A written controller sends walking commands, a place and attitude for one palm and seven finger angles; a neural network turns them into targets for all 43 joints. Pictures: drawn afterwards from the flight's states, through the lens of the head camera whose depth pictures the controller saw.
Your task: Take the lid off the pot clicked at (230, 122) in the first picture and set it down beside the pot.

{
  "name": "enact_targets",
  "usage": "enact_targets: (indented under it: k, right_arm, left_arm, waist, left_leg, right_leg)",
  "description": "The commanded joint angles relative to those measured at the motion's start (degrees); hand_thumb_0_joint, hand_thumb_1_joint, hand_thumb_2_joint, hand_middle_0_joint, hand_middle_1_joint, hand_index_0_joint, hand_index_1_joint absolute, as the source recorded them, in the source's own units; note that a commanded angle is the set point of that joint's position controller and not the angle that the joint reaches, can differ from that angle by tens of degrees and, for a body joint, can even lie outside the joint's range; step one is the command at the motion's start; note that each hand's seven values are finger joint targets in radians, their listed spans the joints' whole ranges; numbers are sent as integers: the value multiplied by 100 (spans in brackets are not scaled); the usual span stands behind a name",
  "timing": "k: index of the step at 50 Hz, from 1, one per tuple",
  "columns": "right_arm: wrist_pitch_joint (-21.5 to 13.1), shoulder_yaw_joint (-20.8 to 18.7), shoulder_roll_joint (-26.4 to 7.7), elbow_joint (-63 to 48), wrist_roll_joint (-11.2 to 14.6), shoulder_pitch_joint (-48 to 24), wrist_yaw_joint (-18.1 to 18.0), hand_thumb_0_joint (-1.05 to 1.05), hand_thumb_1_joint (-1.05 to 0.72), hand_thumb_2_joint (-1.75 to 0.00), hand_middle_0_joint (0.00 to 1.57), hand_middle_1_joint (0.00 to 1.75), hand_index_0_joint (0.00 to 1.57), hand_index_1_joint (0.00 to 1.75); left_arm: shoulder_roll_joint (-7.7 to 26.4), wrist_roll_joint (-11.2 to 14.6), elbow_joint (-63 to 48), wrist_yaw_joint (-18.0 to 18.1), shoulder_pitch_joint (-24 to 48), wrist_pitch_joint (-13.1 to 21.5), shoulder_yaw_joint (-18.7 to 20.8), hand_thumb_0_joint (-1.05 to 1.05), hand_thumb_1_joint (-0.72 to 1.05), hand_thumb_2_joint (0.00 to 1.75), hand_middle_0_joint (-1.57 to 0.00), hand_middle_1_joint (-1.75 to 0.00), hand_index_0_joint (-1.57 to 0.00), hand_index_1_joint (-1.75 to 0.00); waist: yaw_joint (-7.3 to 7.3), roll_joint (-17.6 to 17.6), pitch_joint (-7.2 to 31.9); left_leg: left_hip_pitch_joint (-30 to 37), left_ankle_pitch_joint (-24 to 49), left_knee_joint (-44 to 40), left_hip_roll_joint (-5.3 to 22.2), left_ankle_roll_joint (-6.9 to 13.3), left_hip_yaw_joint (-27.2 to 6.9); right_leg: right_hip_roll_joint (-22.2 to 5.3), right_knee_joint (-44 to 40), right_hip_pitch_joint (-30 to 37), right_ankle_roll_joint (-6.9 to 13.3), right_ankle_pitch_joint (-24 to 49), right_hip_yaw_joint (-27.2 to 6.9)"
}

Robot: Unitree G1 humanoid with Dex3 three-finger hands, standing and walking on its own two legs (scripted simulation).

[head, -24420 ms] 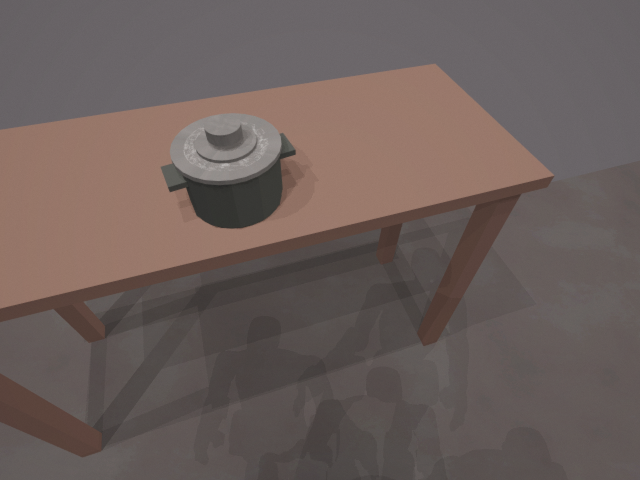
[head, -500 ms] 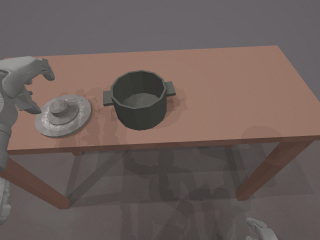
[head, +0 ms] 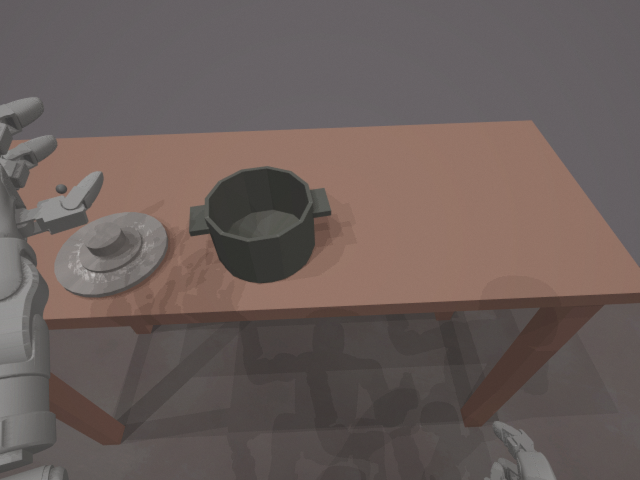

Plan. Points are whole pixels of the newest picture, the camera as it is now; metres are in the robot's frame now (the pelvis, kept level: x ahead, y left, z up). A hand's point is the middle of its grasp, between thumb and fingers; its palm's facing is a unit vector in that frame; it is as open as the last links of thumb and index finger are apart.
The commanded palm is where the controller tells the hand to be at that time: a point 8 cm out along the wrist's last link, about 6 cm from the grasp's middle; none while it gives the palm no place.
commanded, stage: draw the hand back to the body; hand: left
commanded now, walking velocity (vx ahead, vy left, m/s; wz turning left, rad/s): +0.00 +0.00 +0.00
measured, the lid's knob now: (105, 239) +0.43 +0.37 +0.03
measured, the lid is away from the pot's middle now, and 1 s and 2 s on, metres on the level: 0.25 0.25 0.25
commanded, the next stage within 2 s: step back with the hand held close in 1.28 s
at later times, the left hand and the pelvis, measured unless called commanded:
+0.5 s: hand (26, 249) +0.26 +0.28 +0.22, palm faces +0.51 -0.83 -0.22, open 7.8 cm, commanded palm +0.20 +0.31 +0.22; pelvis -0.01 +0.00 +0.00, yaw +0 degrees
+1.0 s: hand out of the picture +0.17 +0.27 +0.21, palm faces +0.47 -0.83 -0.30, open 7.5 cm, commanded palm +0.11 +0.30 +0.21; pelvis -0.03 +0.02 +0.00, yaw +0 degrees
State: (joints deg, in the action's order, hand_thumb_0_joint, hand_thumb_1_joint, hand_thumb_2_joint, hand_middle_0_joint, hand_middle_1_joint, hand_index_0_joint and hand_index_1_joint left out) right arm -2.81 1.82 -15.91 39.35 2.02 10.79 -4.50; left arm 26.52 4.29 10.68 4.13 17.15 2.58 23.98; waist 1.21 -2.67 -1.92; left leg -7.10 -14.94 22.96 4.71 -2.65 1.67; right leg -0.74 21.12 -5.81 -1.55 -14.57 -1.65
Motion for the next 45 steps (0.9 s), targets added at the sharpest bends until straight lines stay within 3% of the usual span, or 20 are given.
enact_targets:
  k: [1, 2, 4, 5, 7, 9, 13, 14, 17, 19, 21, 24, 29, 31, 34, 37, 40, 43, 45]
  right_arm:
    - [-452, -263, -554, -874, -47, -735, -34, 0, -90, -90, 20, 30, 20, 30]
    - [-468, -283, -561, -832, -59, -698, -33, 0, -90, -90, 20, 30, 20, 30]
    - [-464, -317, -576, -784, -53, -698, -39, 0, -90, -90, 20, 30, 20, 30]
    - [-451, -324, -567, -780, -66, -705, -41, 0, -90, -90, 20, 30, 20, 30]
    - [-449, -304, -513, -803, -49, -775, -26, 0, -90, -90, 20, 30, 20, 30]
    - [-493, -304, -489, -839, -56, -853, -11, 0, -90, -90, 20, 30, 20, 30]
    - [-442, -287, -459, -813, -98, -877, -41, 0, -90, -90, 20, 30, 20, 30]
    - [-433, -296, -466, -820, -91, -898, -50, 0, -90, -90, 20, 30, 20, 30]
    - [-467, -258, -370, -888, -118, -1018, -66, 0, -90, -90, 20, 30, 20, 30]
    - [-525, -247, -348, -941, -125, -1086, -48, 0, -90, -90, 20, 30, 20, 30]
    - [-555, -249, -342, -915, -155, -1062, -59, 0, -90, -90, 20, 30, 20, 30]
    - [-510, -260, -368, -839, -159, -1009, -60, 0, -90, -90, 20, 30, 20, 30]
    - [-576, -232, -311, -962, -187, -1180, -63, 0, -90, -90, 20, 30, 20, 30]
    - [-643, -234, -300, -975, -221, -1179, -51, 0, -90, -90, 20, 30, 20, 30]
    - [-616, -240, -323, -899, -218, -1121, -30, 0, -90, -90, 20, 30, 20, 30]
    - [-618, -236, -285, -903, -227, -1155, -53, 0, -90, -90, 20, 30, 20, 30]
    - [-672, -231, -284, -971, -244, -1208, -32, 0, -90, -90, 20, 30, 20, 30]
    - [-727, -254, -274, -991, -277, -1171, 3, 0, -90, -90, 20, 30, 20, 30]
    - [-736, -252, -271, -977, -293, -1171, 8, 0, -90, -90, 20, 30, 20, 30]
  left_arm:
    - [1546, 19, -2068, 132, 1801, 501, 423, 0, 43, 79, -28, -56, -28, -56]
    - [1504, 36, -2004, 152, 1598, 474, 463, 0, 46, 80, -28, -55, -28, -55]
    - [1456, 34, -1921, 156, 1283, 449, 501, 0, 50, 81, -27, -52, -27, -52]
    - [1439, 42, -1868, 160, 1050, 434, 570, 0, 53, 82, -27, -51, -27, -51]
    - [1129, 57, -2059, 120, 972, 431, 320, 0, 57, 83, -26, -48, -26, -48]
    - [1112, 63, -2534, 115, 884, 504, 311, 0, 62, 84, -25, -46, -25, -46]
    - [1171, 107, -2287, 131, 394, 414, 561, 0, 71, 86, -23, -41, -23, -41]
    - [1331, 113, -2439, 142, 417, 447, 692, 0, 74, 86, -23, -39, -23, -39]
    - [1065, 121, -2841, 113, 244, 475, 553, 0, 81, 88, -22, -35, -22, -35]
    - [859, 108, -3272, 96, 270, 531, 308, 0, 85, 89, -21, -33, -21, -33]
    - [762, 105, -3235, 117, -27, 503, 276, 0, 90, 90, -20, -30, -20, -30]
    - [915, 140, -2903, 126, -515, 425, 566, 0, 90, 90, -20, -30, -20, -30]
    - [653, 123, -3775, 87, -647, 531, 287, 0, 90, 90, -20, -30, -20, -30]
    - [599, 94, -4123, 107, -832, 579, 237, 0, 90, 90, -20, -30, -20, -30]
    - [643, 116, -3860, 120, -1303, 517, 398, 0, 90, 90, -20, -30, -20, -30]
    - [529, 112, -3913, 105, -1457, 523, 346, 0, 90, 90, -20, -30, -20, -30]
    - [389, 91, -4323, 69, -1672, 584, 171, 0, 90, 90, -20, -30, -20, -30]
    - [472, 67, -4730, 92, -2181, 621, 297, 0, 90, 90, -20, -30, -20, -30]
    - [500, 52, -4821, 106, -2316, 632, 345, 0, 90, 90, -20, -30, -20, -30]
  waist:
    - [83, -298, 1906]
    - [92, -27, 1843]
    - [91, 124, 1673]
    - [125, 142, 1613]
    - [108, -33, 1426]
    - [113, -197, 1528]
    - [177, 257, 1251]
    - [165, 265, 1211]
    - [192, -178, 1244]
    - [137, -299, 1272]
    - [157, -202, 1246]
    - [190, 162, 866]
    - [188, -158, 1037]
    - [217, -448, 1171]
    - [219, -10, 801]
    - [224, -110, 515]
    - [230, -240, 558]
    - [292, -313, 809]
    - [286, -276, 719]
  left_leg:
    - [946, 2737, 41, -398, 479, 454]
    - [932, 2786, 29, -394, 489, 447]
    - [908, 2656, 17, -402, 495, 487]
    - [846, 2591, -20, -402, 493, 493]
    - [835, 2424, -86, -413, 472, 506]
    - [973, 2513, -70, -413, 470, 469]
    - [753, 2209, -178, -416, 473, 461]
    - [778, 2053, -196, -404, 470, 449]
    - [858, 2032, -211, -430, 454, 470]
    - [977, 2027, -217, -419, 444, 432]
    - [975, 2021, -234, -413, 446, 422]
    - [738, 1704, -317, -387, 432, 384]
    - [912, 1597, -344, -398, 429, 332]
    - [943, 1622, -347, -406, 403, 304]
    - [738, 1477, -396, -376, 387, 270]
    - [615, 1160, -467, -375, 385, 270]
    - [635, 1034, -494, -377, 383, 220]
    - [679, 1213, -436, -387, 368, 209]
    - [620, 1108, -437, -376, 357, 192]
  right_leg:
    - [168, 18, 504, 188, 3023, 415]
    - [187, 18, 501, 173, 3101, 439]
    - [188, -24, 449, 159, 3085, 434]
    - [187, -34, 451, 157, 3040, 435]
    - [194, -89, 361, 161, 2826, 440]
    - [194, -92, 395, 178, 2836, 427]
    - [222, -158, 377, 155, 2626, 445]
    - [212, -212, 368, 161, 2464, 431]
    - [199, -253, 364, 173, 2376, 412]
    - [200, -273, 327, 188, 2287, 417]
    - [217, -275, 295, 184, 2247, 439]
    - [233, -369, 230, 184, 1926, 449]
    - [212, -400, 265, 198, 1711, 426]
    - [204, -369, 319, 221, 1685, 425]
    - [233, -434, 256, 217, 1521, 454]
    - [215, -535, 112, 215, 1171, 439]
    - [215, -557, 125, 223, 1016, 422]
    - [205, -480, 307, 234, 1219, 426]
    - [213, -512, 253, 239, 1107, 416]
